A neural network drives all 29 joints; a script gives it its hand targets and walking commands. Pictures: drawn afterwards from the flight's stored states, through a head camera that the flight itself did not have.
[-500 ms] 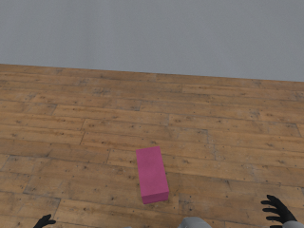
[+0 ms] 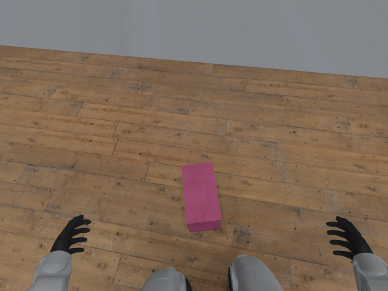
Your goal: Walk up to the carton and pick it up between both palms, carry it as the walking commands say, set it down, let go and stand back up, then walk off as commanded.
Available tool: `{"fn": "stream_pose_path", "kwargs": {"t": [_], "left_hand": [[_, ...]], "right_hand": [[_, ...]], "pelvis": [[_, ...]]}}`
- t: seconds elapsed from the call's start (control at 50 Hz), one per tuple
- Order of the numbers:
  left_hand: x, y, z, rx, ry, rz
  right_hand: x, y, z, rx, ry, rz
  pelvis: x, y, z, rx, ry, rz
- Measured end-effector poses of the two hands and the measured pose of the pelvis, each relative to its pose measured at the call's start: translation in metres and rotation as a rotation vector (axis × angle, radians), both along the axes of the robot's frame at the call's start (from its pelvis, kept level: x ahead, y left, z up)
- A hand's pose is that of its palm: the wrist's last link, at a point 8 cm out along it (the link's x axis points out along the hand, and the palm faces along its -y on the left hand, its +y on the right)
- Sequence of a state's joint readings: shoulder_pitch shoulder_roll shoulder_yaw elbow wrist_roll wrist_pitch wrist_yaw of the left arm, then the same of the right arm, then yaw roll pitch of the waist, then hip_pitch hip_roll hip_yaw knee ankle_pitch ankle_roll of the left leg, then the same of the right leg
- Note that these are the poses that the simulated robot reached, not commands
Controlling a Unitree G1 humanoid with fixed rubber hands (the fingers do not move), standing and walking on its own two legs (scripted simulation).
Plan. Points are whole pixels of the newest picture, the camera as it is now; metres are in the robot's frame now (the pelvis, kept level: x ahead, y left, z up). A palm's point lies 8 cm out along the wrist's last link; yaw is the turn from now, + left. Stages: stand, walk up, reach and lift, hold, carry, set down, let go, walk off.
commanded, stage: reach and lift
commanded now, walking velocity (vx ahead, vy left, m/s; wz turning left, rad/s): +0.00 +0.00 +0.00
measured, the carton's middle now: (200, 197) +0.48 -0.01 -0.66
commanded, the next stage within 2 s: none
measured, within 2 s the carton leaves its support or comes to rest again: neither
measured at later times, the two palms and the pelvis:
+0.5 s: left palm (100, 219) +0.28 +0.25 -0.12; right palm (311, 211) +0.25 -0.27 -0.12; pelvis +0.00 -0.02 -0.03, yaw +2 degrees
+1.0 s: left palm (125, 181) +0.39 +0.20 -0.16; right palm (267, 169) +0.38 -0.21 -0.16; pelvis -0.05 -0.02 -0.07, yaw +3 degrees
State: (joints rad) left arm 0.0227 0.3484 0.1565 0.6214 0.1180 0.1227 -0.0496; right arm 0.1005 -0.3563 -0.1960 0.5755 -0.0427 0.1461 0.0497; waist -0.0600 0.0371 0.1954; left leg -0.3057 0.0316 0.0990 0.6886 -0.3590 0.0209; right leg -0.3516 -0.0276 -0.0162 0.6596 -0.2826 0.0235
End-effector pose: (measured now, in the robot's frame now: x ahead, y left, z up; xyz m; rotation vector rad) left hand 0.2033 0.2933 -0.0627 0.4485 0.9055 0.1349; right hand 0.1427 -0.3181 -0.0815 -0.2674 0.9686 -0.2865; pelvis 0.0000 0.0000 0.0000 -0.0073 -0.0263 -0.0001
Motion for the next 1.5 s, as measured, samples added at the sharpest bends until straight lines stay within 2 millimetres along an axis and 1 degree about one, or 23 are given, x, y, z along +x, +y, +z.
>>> {"fn": "stream_pose_path", "kwargs": {"t": [0.06, 0.12, 0.2, 0.28, 0.38, 0.5, 0.58, 0.64, 0.74, 0.88, 0.98, 1.12, 1.3, 1.36, 1.4, 1.5], "left_hand": [[0.000, -0.003, -0.004, -0.015, 0.028, 0.026], [-0.001, -0.006, -0.009, -0.033, 0.048, 0.044], [0.009, -0.012, -0.019, -0.064, 0.040, 0.048], [0.028, -0.021, -0.033, -0.097, 0.013, 0.047], [0.054, -0.034, -0.049, -0.131, -0.025, 0.044], [0.076, -0.047, -0.059, -0.170, -0.053, 0.044], [0.090, -0.055, -0.062, -0.190, -0.066, 0.049], [0.102, -0.058, -0.064, -0.201, -0.076, 0.059], [0.123, -0.062, -0.068, -0.217, -0.099, 0.083], [0.154, -0.074, -0.081, -0.248, -0.144, 0.103], [0.180, -0.088, -0.093, -0.271, -0.181, 0.103], [0.219, -0.109, -0.108, -0.302, -0.237, 0.102], [0.262, -0.120, -0.124, -0.335, -0.302, 0.108], [0.272, -0.123, -0.127, -0.343, -0.321, 0.104], [0.276, -0.125, -0.130, -0.346, -0.329, 0.101], [0.276, -0.129, -0.139, -0.350, -0.331, 0.097]], "right_hand": [[0.022, 0.010, -0.001, 0.018, -0.015, 0.019], [0.037, 0.017, -0.002, 0.032, -0.019, 0.035], [0.054, 0.022, -0.007, 0.043, -0.022, 0.027], [0.070, 0.027, -0.015, 0.046, -0.026, 0.020], [0.087, 0.037, -0.026, 0.061, -0.050, 0.008], [0.103, 0.050, -0.037, 0.098, -0.089, 0.001], [0.118, 0.059, -0.042, 0.121, -0.116, 0.003], [0.134, 0.065, -0.045, 0.133, -0.134, 0.010], [0.165, 0.076, -0.051, 0.147, -0.163, 0.029], [0.208, 0.095, -0.063, 0.173, -0.207, 0.047], [0.234, 0.109, -0.076, 0.196, -0.236, 0.047], [0.269, 0.125, -0.092, 0.214, -0.290, 0.054], [0.316, 0.147, -0.106, 0.235, -0.355, 0.071], [0.327, 0.153, -0.111, 0.239, -0.369, 0.076], [0.331, 0.155, -0.113, 0.239, -0.375, 0.077], [0.331, 0.154, -0.121, 0.233, -0.377, 0.075]], "pelvis": [[-0.001, -0.001, 0.001, -0.005, 0.015, 0.015], [0.003, -0.004, 0.000, -0.008, 0.044, 0.026], [0.008, -0.010, -0.005, -0.012, 0.098, 0.039], [0.010, -0.015, -0.014, -0.015, 0.161, 0.047], [0.006, -0.017, -0.025, -0.018, 0.245, 0.049], [-0.005, -0.015, -0.035, -0.020, 0.328, 0.045], [-0.016, -0.013, -0.041, -0.020, 0.360, 0.042], [-0.025, -0.012, -0.045, -0.019, 0.380, 0.042], [-0.038, -0.011, -0.052, -0.016, 0.422, 0.046], [-0.049, -0.012, -0.062, -0.016, 0.505, 0.052], [-0.052, -0.015, -0.068, -0.017, 0.570, 0.053], [-0.050, -0.019, -0.077, -0.013, 0.659, 0.047], [-0.046, -0.023, -0.084, -0.010, 0.755, 0.044], [-0.043, -0.023, -0.085, -0.013, 0.785, 0.047], [-0.041, -0.022, -0.085, -0.016, 0.803, 0.049], [-0.037, -0.021, -0.086, -0.025, 0.832, 0.055]]}}
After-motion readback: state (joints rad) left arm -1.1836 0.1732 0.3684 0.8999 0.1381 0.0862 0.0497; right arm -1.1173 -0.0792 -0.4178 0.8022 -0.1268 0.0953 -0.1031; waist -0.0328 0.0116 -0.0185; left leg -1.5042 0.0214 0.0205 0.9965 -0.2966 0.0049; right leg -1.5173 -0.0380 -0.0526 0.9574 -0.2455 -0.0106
